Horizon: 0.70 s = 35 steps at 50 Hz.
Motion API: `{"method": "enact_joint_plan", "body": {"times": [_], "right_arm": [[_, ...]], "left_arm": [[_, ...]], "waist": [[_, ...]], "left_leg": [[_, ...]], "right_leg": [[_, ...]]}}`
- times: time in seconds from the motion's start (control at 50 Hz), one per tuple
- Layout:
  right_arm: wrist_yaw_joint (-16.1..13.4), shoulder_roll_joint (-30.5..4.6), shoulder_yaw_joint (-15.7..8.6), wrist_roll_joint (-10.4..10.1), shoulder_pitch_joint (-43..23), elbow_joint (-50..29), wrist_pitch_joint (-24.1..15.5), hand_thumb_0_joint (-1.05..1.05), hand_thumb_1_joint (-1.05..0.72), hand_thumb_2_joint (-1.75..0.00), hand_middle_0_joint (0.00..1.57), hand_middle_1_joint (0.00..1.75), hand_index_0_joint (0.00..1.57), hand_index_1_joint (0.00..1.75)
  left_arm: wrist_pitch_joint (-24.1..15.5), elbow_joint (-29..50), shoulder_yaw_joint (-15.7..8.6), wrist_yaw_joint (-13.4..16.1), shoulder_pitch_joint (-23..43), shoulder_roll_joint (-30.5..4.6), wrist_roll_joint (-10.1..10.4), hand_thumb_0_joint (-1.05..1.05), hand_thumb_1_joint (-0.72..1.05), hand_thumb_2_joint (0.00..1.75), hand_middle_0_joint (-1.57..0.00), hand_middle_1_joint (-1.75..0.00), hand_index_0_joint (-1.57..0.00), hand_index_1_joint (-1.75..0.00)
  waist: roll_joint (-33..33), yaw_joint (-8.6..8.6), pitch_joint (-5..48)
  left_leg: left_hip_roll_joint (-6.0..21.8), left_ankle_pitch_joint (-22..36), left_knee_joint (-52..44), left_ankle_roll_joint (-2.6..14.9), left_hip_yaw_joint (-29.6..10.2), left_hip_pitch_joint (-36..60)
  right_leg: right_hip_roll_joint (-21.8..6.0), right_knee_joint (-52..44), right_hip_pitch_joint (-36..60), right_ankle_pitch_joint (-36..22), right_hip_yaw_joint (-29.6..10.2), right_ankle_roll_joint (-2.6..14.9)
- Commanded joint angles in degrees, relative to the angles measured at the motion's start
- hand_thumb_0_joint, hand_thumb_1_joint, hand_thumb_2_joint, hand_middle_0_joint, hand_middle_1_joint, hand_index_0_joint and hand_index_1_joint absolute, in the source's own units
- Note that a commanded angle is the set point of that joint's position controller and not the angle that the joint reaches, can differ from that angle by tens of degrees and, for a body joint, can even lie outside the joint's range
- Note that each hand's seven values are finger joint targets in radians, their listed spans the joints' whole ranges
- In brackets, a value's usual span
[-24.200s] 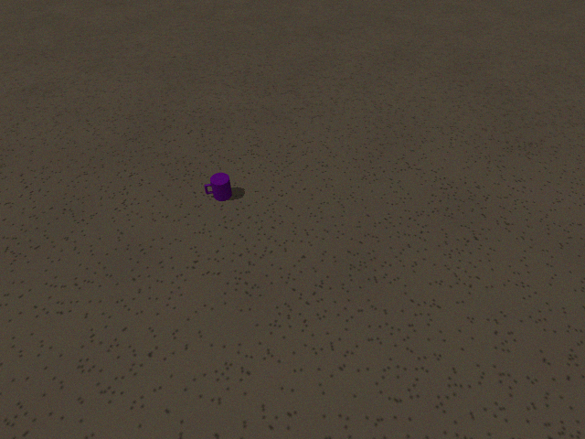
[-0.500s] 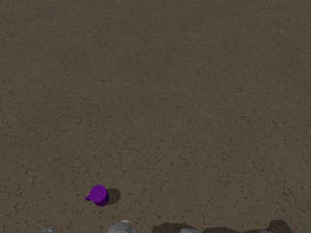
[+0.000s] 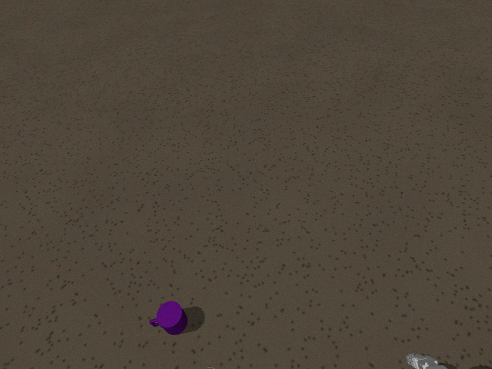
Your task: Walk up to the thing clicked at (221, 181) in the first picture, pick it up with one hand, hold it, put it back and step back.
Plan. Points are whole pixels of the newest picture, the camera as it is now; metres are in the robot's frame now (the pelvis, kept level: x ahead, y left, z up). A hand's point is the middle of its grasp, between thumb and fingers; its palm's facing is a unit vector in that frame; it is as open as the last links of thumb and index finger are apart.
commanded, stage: walk up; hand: left
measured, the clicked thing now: (168, 319) +0.39 +0.34 -0.71
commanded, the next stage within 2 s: none
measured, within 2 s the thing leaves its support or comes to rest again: neither
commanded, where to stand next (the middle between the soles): +0.06 +0.00 m, yaw +1 degrees
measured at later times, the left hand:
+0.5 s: hand out of the picture +0.07 +0.27 -0.14, palm faces +0.00 -0.95 -0.33, open 7.4 cm
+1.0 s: hand out of the picture +0.08 +0.26 -0.14, palm faces +0.05 -0.94 -0.34, open 7.4 cm
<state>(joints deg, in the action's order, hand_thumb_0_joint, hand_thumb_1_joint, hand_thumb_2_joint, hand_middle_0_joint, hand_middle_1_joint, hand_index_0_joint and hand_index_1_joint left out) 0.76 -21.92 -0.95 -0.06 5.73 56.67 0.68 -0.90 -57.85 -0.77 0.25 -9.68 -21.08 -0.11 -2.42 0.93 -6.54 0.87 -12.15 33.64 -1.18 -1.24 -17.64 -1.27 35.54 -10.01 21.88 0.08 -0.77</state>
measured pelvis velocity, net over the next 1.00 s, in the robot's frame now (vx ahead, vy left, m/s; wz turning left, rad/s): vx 0.02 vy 0.00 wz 0.04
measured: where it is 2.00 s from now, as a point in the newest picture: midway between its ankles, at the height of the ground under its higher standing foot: outside the picture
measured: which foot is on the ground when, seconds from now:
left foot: down 0.00-1.00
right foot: down 0.00-1.00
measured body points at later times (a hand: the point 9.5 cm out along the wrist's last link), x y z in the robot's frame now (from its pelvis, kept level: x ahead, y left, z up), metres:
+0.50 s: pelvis +0.00 +0.01 +0.02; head +0.01 +0.02 +0.47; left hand +0.07 +0.32 -0.12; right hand +0.08 -0.29 -0.11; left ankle +0.06 +0.14 -0.73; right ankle -0.03 -0.13 -0.73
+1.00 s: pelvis +0.02 +0.00 +0.02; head +0.02 +0.00 +0.47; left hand +0.08 +0.31 -0.11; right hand +0.13 -0.29 -0.11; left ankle +0.06 +0.14 -0.73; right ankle -0.03 -0.13 -0.73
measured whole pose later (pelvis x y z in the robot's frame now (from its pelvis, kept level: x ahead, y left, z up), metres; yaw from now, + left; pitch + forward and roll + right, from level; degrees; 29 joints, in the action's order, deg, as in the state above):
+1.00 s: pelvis +0.02 +0.00 +0.02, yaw +2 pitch -2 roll -1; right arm 0.6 -19.6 -0.4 0.3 2.8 64.7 0.4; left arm -0.6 -65.5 -1.1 -0.1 -5.4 -19.7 -0.3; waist -0.8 0.4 -2.9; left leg 0.9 -7.3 22.3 -1.3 -3.6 -12.6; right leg -0.9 18.7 -1.7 14.5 2.8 -1.1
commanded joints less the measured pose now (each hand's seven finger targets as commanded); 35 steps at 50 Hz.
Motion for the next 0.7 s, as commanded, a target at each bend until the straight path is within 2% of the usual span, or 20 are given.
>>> {"method": "enact_joint_plan", "body": {"times": [0.0,0.08,0.18,0.22,0.34,0.46,0.5,0.58,0.62,0.68], "right_arm": [[-0.05,-10.64,-2.47,-0.04,-3.34,-2.17,-1.31,0.00,-0.90,-0.90,0.20,0.30,0.20,0.30],[0.19,-10.85,-1.84,0.36,-3.05,0.46,-1.57,0.00,-0.90,-0.90,0.20,0.30,0.20,0.30],[-0.03,-11.20,-1.49,0.67,-4.01,2.52,-2.30,0.00,-0.90,-0.90,0.20,0.30,0.20,0.30],[-0.08,-11.04,-1.32,0.66,-4.21,2.76,-2.49,0.00,-0.90,-0.90,0.20,0.30,0.20,0.30],[-0.33,-10.88,-1.65,0.71,-4.48,3.60,-2.50,0.00,-0.90,-0.90,0.20,0.30,0.20,0.30],[-0.44,-10.72,-1.77,0.50,-4.00,4.11,-2.38,0.00,-0.90,-0.90,0.20,0.30,0.20,0.30],[-0.44,-10.45,-1.74,0.34,-3.64,4.40,-2.32,0.00,-0.90,-0.90,0.20,0.30,0.20,0.30],[-0.58,-10.50,-1.80,0.16,-3.83,4.58,-2.35,0.00,-0.90,-0.90,0.20,0.30,0.20,0.30],[-0.56,-9.88,-1.71,0.08,-4.02,4.70,-2.23,0.00,-0.90,-0.90,0.20,0.30,0.20,0.30],[-0.61,-9.92,-1.80,0.03,-3.91,4.94,-1.93,0.00,-0.90,-0.90,0.20,0.30,0.20,0.30]], "left_arm": [[-1.15,3.41,-3.01,0.63,6.22,-13.25,-0.57,0.00,0.90,0.90,-0.20,-0.30,-0.20,-0.30],[-1.03,1.83,-2.69,0.24,6.85,-12.69,-0.33,0.00,0.90,0.90,-0.20,-0.30,-0.20,-0.30],[-0.74,-0.56,-2.55,-0.11,5.61,-11.88,0.01,0.00,0.90,0.90,-0.20,-0.30,-0.20,-0.30],[-0.71,-1.46,-2.57,-0.20,4.95,-11.68,0.05,0.00,0.90,0.90,-0.20,-0.30,-0.20,-0.30],[-0.60,-3.14,-2.44,-0.31,4.96,-11.43,-0.09,0.00,0.90,0.90,-0.20,-0.30,-0.20,-0.30],[-0.93,-4.01,-2.42,-0.25,5.50,-11.68,-0.46,0.00,0.90,0.90,-0.20,-0.30,-0.20,-0.30],[-1.02,-4.40,-2.40,-0.18,6.04,-11.52,-0.36,0.00,0.90,0.90,-0.20,-0.30,-0.20,-0.30],[-1.09,-4.59,-2.42,-0.07,5.65,-11.62,-0.38,0.00,0.90,0.90,-0.20,-0.30,-0.20,-0.30],[-1.20,-4.97,-2.45,0.08,5.33,-11.49,-0.28,0.00,0.90,0.90,-0.20,-0.30,-0.20,-0.30],[-1.16,-4.82,-2.44,0.25,6.06,-11.49,-0.21,0.00,0.90,0.90,-0.20,-0.30,-0.20,-0.30]], "waist": [[6.93,-1.36,6.20],[3.74,-1.03,4.35],[-0.57,0.00,4.55],[-1.63,0.30,5.76],[-3.03,-0.15,6.69],[-0.73,-0.94,8.64],[-0.56,-1.30,7.78],[1.08,-1.34,9.17],[2.11,-1.23,9.33],[2.70,-1.52,9.28]], "left_leg": [[3.58,3.80,-6.88,2.78,-4.58,8.90],[4.38,-2.42,-11.91,2.40,-6.96,7.02],[6.22,-6.23,-17.49,2.67,-9.87,2.78],[6.58,-5.53,-18.30,2.59,-10.29,2.48],[6.66,-6.42,-19.67,2.27,-10.32,3.26],[6.00,-1.74,-17.47,2.42,-9.07,5.78],[5.81,0.56,-17.03,2.26,-8.99,5.62],[5.62,6.78,-14.88,2.40,-7.88,8.50],[5.61,12.54,-13.24,2.56,-7.14,10.06],[5.36,15.29,-12.62,2.44,-6.61,10.73]], "right_leg": [[-6.85,-15.90,-5.73,-2.45,-7.47,2.99],[-5.86,-18.21,-4.70,1.90,-6.46,3.12],[-4.19,-17.42,1.47,-2.44,-3.80,3.09],[-4.08,-17.41,3.73,-4.52,-3.31,2.91],[-4.13,-18.44,4.00,-5.81,-2.73,2.36],[-4.70,-20.03,3.84,-7.45,-2.80,2.12],[-5.03,-20.36,3.38,-7.64,-2.88,2.07],[-5.49,-20.41,2.97,-11.06,-2.57,1.95],[-5.82,-20.78,2.74,-13.43,-2.51,1.66],[-6.05,-20.94,3.00,-15.72,-2.19,1.37]]}}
